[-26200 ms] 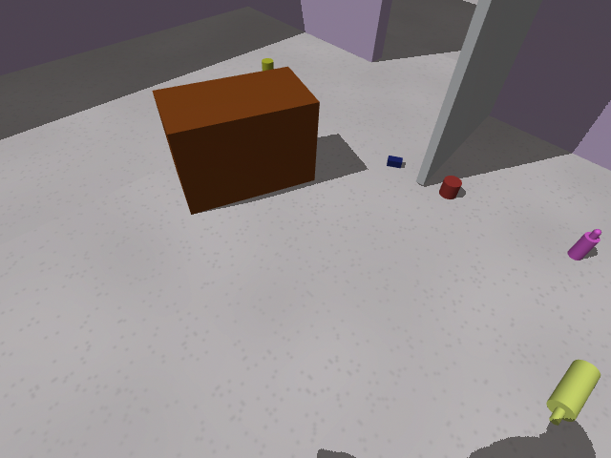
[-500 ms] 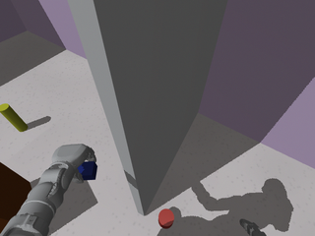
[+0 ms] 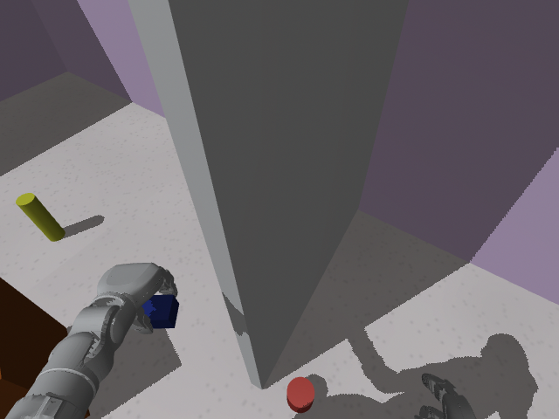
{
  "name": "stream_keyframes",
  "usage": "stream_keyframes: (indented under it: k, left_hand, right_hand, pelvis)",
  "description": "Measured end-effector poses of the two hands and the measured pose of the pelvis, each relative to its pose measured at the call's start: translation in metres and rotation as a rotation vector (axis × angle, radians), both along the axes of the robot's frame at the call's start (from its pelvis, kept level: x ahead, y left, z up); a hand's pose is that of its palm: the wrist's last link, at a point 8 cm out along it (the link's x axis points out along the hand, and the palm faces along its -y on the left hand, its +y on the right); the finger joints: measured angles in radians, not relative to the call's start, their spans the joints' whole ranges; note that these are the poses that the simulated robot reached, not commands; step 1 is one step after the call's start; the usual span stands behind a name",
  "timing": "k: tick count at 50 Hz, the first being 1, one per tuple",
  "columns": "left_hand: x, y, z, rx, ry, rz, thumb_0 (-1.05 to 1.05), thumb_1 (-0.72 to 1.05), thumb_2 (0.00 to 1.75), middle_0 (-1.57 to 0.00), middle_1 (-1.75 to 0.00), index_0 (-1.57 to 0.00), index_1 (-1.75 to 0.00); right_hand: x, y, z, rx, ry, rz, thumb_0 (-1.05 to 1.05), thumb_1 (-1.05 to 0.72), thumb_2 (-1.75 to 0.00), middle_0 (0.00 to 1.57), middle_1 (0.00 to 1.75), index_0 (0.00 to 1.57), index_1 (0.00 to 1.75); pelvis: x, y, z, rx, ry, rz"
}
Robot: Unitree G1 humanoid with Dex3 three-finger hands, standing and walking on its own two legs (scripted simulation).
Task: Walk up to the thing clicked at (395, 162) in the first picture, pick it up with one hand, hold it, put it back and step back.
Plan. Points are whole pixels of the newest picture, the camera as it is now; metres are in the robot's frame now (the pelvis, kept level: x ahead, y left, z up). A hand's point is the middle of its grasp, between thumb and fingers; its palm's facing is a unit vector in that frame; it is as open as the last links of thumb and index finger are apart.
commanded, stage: hold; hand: left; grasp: from above
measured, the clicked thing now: (152, 311) +0.31 +0.22 -0.08
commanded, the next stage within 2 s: crouch in 1.12 s
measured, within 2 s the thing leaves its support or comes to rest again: neither
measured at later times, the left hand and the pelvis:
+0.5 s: hand (137, 314) +0.28 +0.21 -0.02, palm faces -0.44 -0.04 -0.90, open 7.2 cm; pelvis -0.01 +0.00 +0.01, yaw +0 degrees
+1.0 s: hand (140, 310) +0.29 +0.21 -0.02, palm faces -0.45 -0.04 -0.89, open 7.2 cm; pelvis +0.00 +0.00 +0.01, yaw +0 degrees
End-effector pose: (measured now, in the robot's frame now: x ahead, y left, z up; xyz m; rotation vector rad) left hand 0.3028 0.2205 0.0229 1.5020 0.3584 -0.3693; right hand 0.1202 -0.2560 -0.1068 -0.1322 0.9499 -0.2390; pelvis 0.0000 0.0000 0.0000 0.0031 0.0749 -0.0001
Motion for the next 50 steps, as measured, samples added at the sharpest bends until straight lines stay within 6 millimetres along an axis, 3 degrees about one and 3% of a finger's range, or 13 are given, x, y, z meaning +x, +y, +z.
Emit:
stream_keyframes:
  k: [25,37,50]
  left_hand:
    - [-0.016,-0.003,0.017,-0.009,-0.014,-0.012,0.00,0.46,0.02,-0.94,-0.20,-0.97,-0.16]
    - [-0.011,-0.004,0.023,-0.011,-0.022,-0.016,0.00,0.45,0.04,-0.94,-0.20,-0.97,-0.16]
    - [-0.007,-0.006,0.016,-0.021,0.003,-0.023,0.00,0.45,0.04,-0.94,-0.20,-0.98,-0.16]
  right_hand:
    - [0.004,0.005,0.010,0.009,-0.047,0.013,0.01,-0.92,-0.90,0.20,0.30,0.20,0.30]
    - [0.014,0.007,0.015,0.011,-0.055,0.021,0.01,-0.92,-0.90,0.20,0.30,0.20,0.30]
    - [0.018,0.006,0.017,0.006,-0.032,0.011,0.01,-0.91,-0.90,0.20,0.30,0.20,0.30]
  pelvis:
    - [-0.008,0.000,0.008,0.004,-0.047,-0.006]
    - [-0.004,0.000,0.011,0.004,-0.057,-0.007]
    - [0.003,0.000,0.014,0.004,-0.052,-0.006]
